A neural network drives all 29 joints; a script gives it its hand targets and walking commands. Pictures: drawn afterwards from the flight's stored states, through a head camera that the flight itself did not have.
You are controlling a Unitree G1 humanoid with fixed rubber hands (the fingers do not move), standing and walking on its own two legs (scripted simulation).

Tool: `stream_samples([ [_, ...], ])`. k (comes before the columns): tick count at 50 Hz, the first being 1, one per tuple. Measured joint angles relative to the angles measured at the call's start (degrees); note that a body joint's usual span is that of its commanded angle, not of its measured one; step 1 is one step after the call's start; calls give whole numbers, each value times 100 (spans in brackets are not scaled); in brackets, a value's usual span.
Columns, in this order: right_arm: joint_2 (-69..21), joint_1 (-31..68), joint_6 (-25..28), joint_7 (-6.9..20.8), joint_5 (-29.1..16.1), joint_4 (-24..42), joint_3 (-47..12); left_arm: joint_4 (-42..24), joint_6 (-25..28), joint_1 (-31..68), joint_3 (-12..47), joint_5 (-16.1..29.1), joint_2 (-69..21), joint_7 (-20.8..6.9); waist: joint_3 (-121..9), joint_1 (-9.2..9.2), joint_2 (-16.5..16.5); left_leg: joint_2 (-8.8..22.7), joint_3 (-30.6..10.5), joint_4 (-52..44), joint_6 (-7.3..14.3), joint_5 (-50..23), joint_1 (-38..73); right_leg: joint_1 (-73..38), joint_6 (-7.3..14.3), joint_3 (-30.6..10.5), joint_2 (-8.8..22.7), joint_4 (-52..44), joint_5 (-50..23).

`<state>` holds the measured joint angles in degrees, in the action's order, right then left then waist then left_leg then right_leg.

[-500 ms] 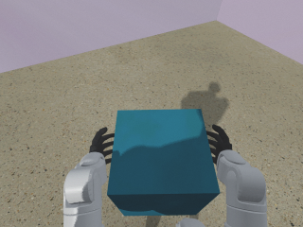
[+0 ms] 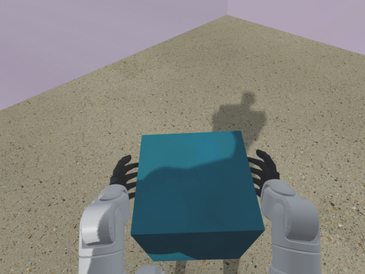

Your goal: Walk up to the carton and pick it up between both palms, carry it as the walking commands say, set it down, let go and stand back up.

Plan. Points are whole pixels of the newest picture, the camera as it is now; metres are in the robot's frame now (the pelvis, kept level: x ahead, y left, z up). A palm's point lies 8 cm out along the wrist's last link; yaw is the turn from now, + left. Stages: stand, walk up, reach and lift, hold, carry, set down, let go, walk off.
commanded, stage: carry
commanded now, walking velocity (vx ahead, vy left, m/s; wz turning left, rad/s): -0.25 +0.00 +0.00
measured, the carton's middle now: (193, 201) +0.28 -0.02 +0.01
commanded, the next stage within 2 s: none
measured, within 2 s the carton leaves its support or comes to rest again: neither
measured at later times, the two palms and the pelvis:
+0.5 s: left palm out of the picture +0.06 +0.24 +0.08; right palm out of the picture +0.09 -0.06 +0.10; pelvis -0.20 +0.07 +0.00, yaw +1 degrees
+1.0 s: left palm out of the picture -0.13 +0.17 +0.09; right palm out of the picture -0.15 -0.13 +0.07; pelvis -0.41 +0.04 +0.00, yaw +0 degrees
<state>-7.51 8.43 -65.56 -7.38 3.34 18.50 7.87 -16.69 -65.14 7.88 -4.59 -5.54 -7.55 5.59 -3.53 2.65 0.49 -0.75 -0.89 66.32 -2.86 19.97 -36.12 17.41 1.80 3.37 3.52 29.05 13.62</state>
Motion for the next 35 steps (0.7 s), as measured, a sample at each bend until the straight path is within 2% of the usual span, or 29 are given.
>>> stream_samples([
  [2, -24, 177, 38, 3, 2, -4, 39, -58, 40, 113, -77, -29, -13, -30, -81, -19, -45, 85, 9, 132, -75, 120, 230, 244, 29, -42, 26, 25, -130],
  [4, -46, 326, 56, 6, 8, -52, 76, -74, 59, 195, -142, -66, -22, -61, -135, -25, -127, 131, 46, -148, -122, 366, 536, 485, 40, -58, 27, 38, -274],
  [7, -53, 358, 53, 11, 42, -128, 100, 36, 44, 274, -186, -104, -34, -100, -133, -53, -178, 109, 154, -850, -134, 727, 1011, 772, 15, 13, 70, 48, -486],
  [10, -43, 300, 21, 13, 68, -271, 62, 144, -18, 214, -184, -147, -23, -127, -53, -181, -41, 46, 324, -1766, -41, 935, 1494, 1038, -36, 17, 102, 30, -741],
  [12, -41, 287, -6, 13, 65, -318, 40, 130, -51, 146, -169, -163, -13, -128, 66, -237, 67, 8, 411, -2437, 53, 765, 1784, 1184, -76, 48, 109, -18, -954],
  [14, -41, 280, -14, 14, 36, -266, 18, 5, -65, 76, -136, -162, 1, -116, 197, -260, 140, 8, 498, -3330, 151, 198, 2100, 1347, -130, 111, 102, -5, -1148],
  [15, -41, 246, 54, 15, 18, -289, -42, -57, -66, 41, -148, -143, 28, -104, 318, -313, 370, -111, 582, -3410, 267, 53, 2100, 1406, -142, 11, 191, 33, -1202],
  [16, -33, 173, 88, 16, 7, -306, -103, -111, -74, -54, -168, -113, 15, -84, 402, -374, 507, -168, 631, -3399, 386, -14, 2081, 1440, -153, -91, 192, 144, -794],
  [17, -19, 70, 71, 18, -6, -286, -150, -159, -83, -196, -134, -75, 3, -43, 401, -411, 467, -102, 606, -3354, 476, -47, 2007, 1513, -182, -86, 82, 495, -93],
  [19, 3, -103, 23, 67, -9, -200, -184, -269, -158, -357, -32, 5, 24, 45, 349, -399, 133, 165, 430, -3311, 570, -137, 1839, 1707, -177, -89, -255, 1740, 864],
  [22, 6, -156, 78, 84, -53, 139, -103, -443, -225, -124, 35, 63, 19, 128, 324, -493, -152, 373, 309, -3534, 563, -468, 1704, 1754, -186, -274, -544, 3193, 1043],
  [25, -20, 78, 215, 120, -49, 342, 32, -560, -89, 184, 3, 59, -13, 128, 200, -576, -167, 400, 385, -3634, 636, -715, 1485, 1567, -320, -485, -602, 3837, 1149],
  [30, -32, 176, 211, 242, 81, 119, 159, -293, -47, 267, 35, -43, -28, 111, -197, -480, -41, 340, 502, -3711, 715, -1039, 1144, 789, -522, -416, -543, 3157, 1622],
  [35, -14, 63, 38, 282, 169, -322, 200, 169, -202, 145, 102, -125, -10, 101, -221, -284, -122, 308, 613, -3879, 723, -1480, 965, 106, -438, -143, -565, 1816, 1890],
])
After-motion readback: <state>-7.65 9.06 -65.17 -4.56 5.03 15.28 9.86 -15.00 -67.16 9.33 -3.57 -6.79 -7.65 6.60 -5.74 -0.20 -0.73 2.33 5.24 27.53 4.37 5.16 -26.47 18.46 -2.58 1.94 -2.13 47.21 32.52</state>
